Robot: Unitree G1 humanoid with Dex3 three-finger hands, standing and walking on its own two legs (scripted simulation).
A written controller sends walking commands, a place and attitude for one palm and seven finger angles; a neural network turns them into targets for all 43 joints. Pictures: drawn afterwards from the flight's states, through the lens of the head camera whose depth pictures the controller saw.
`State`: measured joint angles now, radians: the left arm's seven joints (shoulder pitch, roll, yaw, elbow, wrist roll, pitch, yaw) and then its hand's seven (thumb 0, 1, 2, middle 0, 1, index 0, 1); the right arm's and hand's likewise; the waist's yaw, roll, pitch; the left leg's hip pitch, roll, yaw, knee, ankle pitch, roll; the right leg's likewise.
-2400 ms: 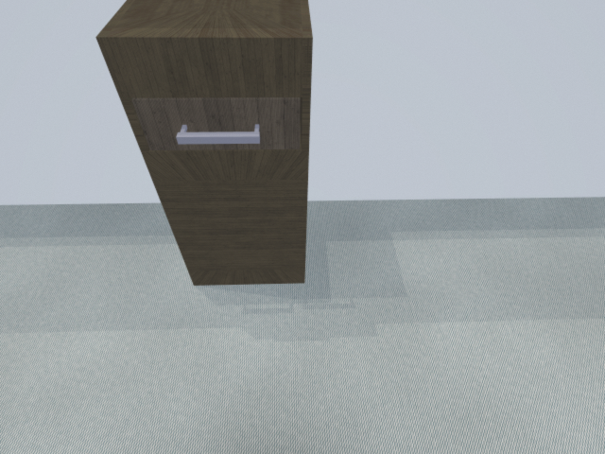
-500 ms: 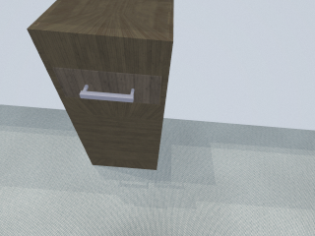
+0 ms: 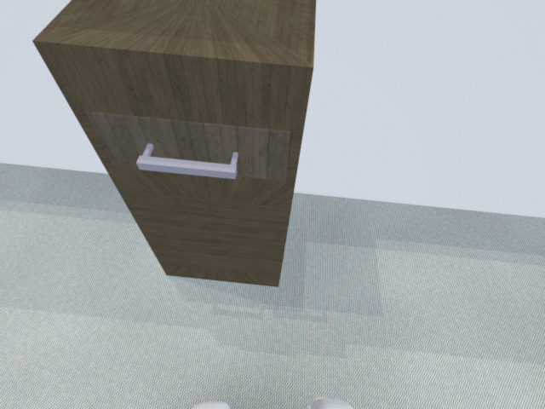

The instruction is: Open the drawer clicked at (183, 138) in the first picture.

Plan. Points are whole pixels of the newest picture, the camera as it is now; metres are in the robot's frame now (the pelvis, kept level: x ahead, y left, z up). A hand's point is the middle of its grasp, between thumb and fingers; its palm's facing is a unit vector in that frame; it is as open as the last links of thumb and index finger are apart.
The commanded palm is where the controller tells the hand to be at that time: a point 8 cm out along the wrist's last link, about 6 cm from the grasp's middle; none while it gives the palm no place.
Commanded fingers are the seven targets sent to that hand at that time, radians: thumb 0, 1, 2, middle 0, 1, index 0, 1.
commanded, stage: come to a stop and stand still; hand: left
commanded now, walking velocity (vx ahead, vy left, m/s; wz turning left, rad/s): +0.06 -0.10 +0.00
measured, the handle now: (189, 160) +0.55 +0.21 -0.04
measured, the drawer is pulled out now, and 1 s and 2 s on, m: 0.00 0.00 0.00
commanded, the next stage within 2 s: look again from close up in 0.66 s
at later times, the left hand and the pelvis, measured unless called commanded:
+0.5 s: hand out of the picture +0.00 +0.13 -0.16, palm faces +0.00 -0.98 -0.21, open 7.3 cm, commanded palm none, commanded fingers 0.00 0.90 0.90 -0.20 -0.30 -0.20 -0.30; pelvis -0.02 -0.05 +0.01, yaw -1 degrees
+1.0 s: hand out of the picture -0.01 +0.14 -0.18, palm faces -0.01 -0.99 -0.17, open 7.4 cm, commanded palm none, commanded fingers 0.00 0.90 0.90 -0.20 -0.30 -0.20 -0.30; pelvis -0.01 -0.02 +0.00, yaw -2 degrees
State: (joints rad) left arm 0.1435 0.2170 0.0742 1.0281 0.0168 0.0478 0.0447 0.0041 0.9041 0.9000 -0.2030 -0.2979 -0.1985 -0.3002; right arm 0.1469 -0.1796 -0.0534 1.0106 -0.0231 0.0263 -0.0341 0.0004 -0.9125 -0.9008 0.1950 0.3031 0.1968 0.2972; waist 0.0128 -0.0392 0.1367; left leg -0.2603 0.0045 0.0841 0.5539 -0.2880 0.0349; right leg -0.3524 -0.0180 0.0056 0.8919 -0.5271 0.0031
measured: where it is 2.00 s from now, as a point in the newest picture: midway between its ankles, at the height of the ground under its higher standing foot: outside the picture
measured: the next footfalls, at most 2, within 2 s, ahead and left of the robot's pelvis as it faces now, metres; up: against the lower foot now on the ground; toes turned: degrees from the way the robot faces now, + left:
right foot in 0.20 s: +0.00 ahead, -0.13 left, +0.00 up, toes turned -3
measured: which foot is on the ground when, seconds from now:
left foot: down 0.00-1.00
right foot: up 0.00-0.18, down 0.20-1.00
